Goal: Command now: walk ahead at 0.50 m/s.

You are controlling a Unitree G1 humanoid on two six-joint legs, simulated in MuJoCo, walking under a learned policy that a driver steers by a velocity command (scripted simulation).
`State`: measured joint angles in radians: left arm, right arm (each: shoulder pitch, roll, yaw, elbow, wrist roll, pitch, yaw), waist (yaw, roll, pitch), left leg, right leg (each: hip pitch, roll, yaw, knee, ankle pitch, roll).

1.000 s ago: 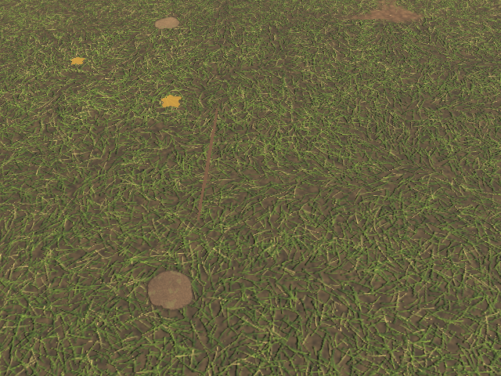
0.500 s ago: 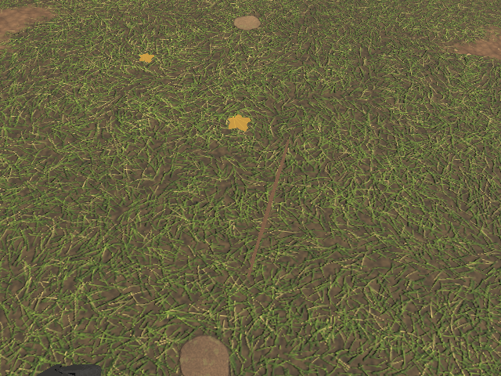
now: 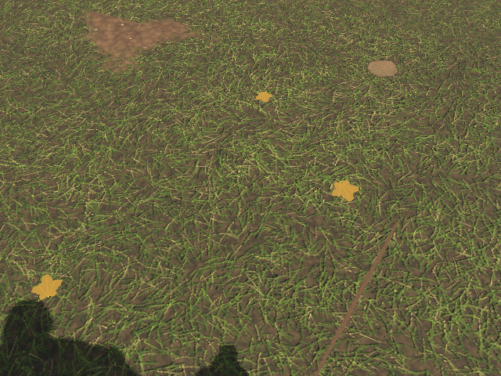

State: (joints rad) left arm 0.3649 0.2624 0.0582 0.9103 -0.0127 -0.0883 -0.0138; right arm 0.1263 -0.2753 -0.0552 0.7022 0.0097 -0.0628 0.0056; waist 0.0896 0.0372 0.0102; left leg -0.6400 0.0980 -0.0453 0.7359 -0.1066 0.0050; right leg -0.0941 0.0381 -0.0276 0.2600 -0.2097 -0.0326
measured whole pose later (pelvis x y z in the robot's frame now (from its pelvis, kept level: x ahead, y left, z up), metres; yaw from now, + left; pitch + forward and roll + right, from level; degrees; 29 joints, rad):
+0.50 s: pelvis +0.26 +0.04 +0.00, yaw -14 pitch +1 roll +2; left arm 0.14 0.30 0.07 0.76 -0.02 -0.03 -0.03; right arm 0.34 -0.27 -0.08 0.85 -0.01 -0.09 -0.01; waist -0.07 -0.05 0.01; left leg -0.02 -0.01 0.20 0.24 -0.24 0.01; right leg -0.70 -0.11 0.04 0.84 -0.03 0.00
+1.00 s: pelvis +0.49 -0.09 +0.00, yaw -30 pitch +2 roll +0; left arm 0.25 0.28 0.07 0.73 -0.01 -0.02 0.02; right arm 0.07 -0.30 -0.06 0.73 -0.01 -0.08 0.00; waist 0.05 0.04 0.06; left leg -0.66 0.06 -0.06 0.71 -0.03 -0.06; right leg -0.19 0.11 0.08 0.38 -0.21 -0.08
